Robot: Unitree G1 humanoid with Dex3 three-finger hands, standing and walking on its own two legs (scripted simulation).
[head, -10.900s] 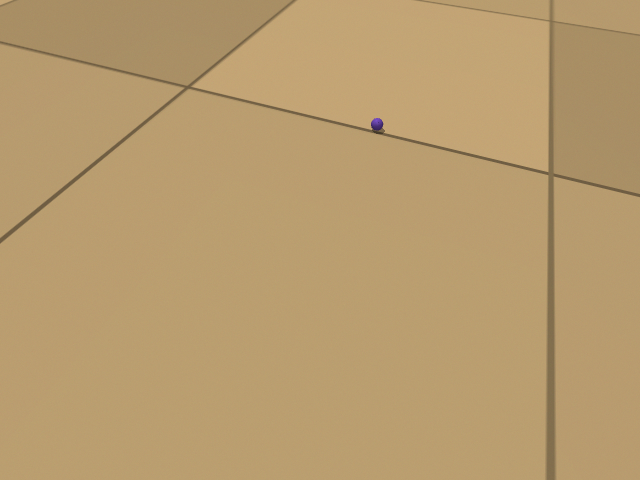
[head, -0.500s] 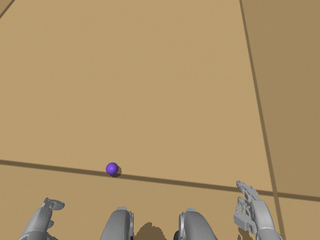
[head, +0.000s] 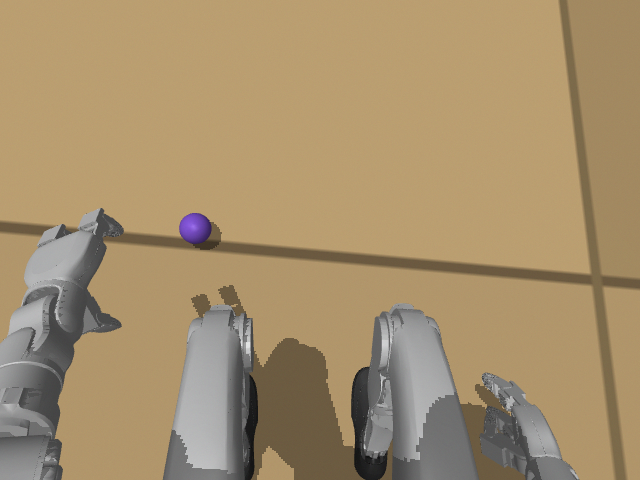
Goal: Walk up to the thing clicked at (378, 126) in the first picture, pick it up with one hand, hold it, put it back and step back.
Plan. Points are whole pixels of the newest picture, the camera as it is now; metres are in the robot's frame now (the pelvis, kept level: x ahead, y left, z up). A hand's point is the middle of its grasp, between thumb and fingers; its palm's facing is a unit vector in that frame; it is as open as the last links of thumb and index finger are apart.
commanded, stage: rise first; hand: left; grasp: from above
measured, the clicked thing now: (195, 228) +0.51 +0.25 -0.42
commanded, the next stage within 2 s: none
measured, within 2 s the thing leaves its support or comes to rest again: neither
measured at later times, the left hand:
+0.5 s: hand (127, 251) +0.41 +0.30 -0.24, palm faces -0.48 -0.07 -0.88, open 14.0 cm
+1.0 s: hand (145, 240) +0.44 +0.30 -0.29, palm faces -0.46 -0.04 -0.89, open 13.9 cm
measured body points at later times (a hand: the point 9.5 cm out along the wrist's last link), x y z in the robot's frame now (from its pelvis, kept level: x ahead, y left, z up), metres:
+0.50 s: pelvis -0.01 +0.01 -0.08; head +0.21 +0.06 +0.31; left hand +0.43 +0.30 -0.19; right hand +0.06 -0.28 -0.19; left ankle +0.07 +0.13 -0.42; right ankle +0.08 -0.13 -0.42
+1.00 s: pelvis -0.01 +0.01 -0.11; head +0.24 +0.07 +0.26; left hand +0.46 +0.29 -0.24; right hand +0.05 -0.27 -0.23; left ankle +0.07 +0.13 -0.42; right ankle +0.08 -0.13 -0.42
